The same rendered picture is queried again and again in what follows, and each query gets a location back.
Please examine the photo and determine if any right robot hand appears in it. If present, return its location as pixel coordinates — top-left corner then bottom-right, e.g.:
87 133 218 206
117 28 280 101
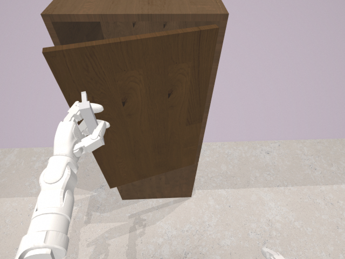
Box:
261 247 284 259

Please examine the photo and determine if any handle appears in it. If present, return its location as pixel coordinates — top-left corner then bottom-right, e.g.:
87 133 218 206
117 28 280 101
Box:
79 91 105 145

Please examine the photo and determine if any cupboard door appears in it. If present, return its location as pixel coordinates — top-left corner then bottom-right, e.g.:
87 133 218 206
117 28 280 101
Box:
42 24 219 189

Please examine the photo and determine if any left robot hand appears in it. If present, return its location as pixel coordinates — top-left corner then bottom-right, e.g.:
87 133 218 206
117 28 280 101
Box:
53 101 110 163

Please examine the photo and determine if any robot left forearm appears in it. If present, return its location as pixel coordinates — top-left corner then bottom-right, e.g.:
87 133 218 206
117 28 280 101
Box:
15 155 79 259

